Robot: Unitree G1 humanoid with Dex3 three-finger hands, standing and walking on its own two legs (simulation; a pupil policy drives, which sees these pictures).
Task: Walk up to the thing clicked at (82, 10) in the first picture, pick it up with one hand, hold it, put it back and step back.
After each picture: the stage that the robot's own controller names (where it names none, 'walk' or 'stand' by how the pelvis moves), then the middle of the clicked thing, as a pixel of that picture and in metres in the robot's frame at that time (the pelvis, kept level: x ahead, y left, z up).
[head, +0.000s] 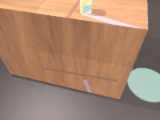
stand; (85, 1) +0.84 -0.01 +0.05
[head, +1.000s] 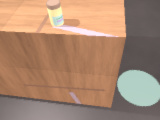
walk; (55, 13) +0.71 +0.17 +0.07
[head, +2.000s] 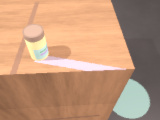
stand; (36, 43) +0.45 +0.17 +0.09
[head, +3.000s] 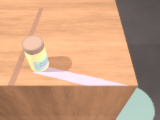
stand; (36, 54) +0.41 +0.17 +0.07
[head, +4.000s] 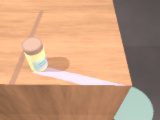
stand; (35, 55) +0.43 +0.19 +0.05
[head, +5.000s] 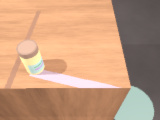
stand; (31, 58) +0.41 +0.19 +0.06
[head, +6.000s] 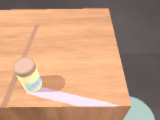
stand; (28, 75) +0.36 +0.20 +0.05
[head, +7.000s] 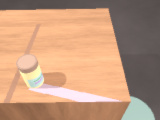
stand; (31, 72) +0.38 +0.20 +0.05
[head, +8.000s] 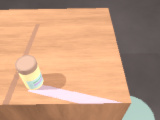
stand; (30, 73) +0.37 +0.20 +0.05
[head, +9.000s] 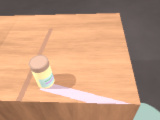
rise first; (42, 72) +0.38 +0.18 +0.05
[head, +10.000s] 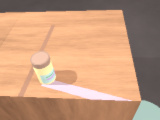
go down; (43, 68) +0.39 +0.18 +0.05
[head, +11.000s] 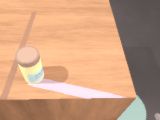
go down; (31, 65) +0.38 +0.16 +0.06
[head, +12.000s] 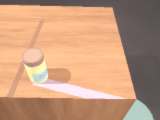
go down; (36, 66) +0.39 +0.17 +0.06
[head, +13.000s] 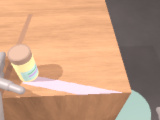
close in; (24, 64) +0.39 +0.19 +0.08
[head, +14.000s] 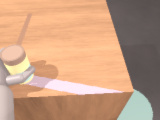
lift; (18, 65) +0.38 +0.20 +0.09
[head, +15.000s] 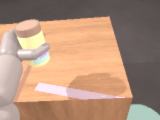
lift; (33, 43) +0.36 +0.15 +0.23
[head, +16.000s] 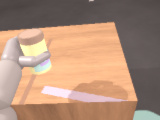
lift; (35, 51) +0.34 +0.15 +0.23
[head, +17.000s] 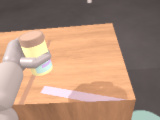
hold; (36, 53) +0.34 +0.14 +0.22
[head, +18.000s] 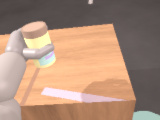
hold; (39, 45) +0.35 +0.13 +0.25
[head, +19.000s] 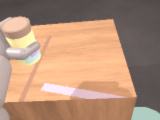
crouch; (23, 42) +0.34 +0.16 +0.26
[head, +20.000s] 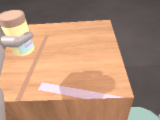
lower; (17, 33) +0.38 +0.19 +0.26
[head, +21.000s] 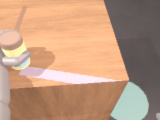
lower; (15, 51) +0.43 +0.20 +0.10
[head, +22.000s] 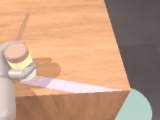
lower; (21, 62) +0.39 +0.19 +0.09
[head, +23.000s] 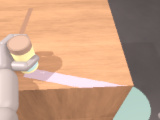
lower; (24, 55) +0.41 +0.19 +0.09
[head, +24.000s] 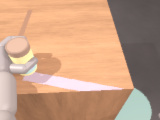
lower; (22, 57) +0.40 +0.19 +0.09
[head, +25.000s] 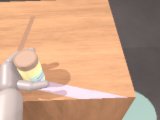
open; (30, 69) +0.36 +0.17 +0.09
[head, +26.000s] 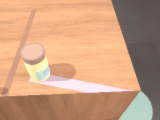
sink last; (36, 63) +0.38 +0.15 +0.09
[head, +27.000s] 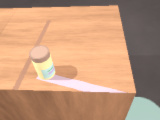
stand; (43, 63) +0.40 +0.18 +0.07
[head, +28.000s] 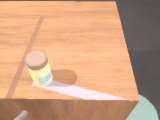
stand; (39, 68) +0.36 +0.16 +0.07
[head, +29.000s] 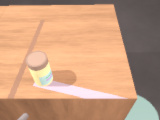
stand; (40, 69) +0.37 +0.17 +0.06
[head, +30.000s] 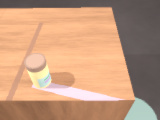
stand; (38, 71) +0.37 +0.17 +0.06
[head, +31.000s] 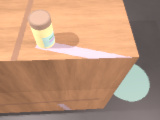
walk; (42, 30) +0.48 +0.14 +0.07
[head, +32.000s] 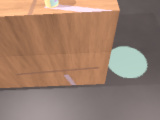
walk; out of the picture +0.77 +0.17 +0.07
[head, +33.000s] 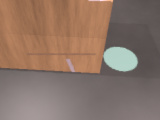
stand; out of the picture +1.09 +0.11 +0.06
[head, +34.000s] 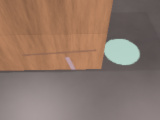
walk; out of the picture +0.99 +0.17 +0.08
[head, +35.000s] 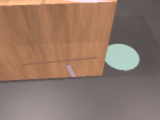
stand; out of the picture +0.93 +0.15 +0.06
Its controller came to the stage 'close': yes
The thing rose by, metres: 0.23
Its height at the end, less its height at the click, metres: +0.00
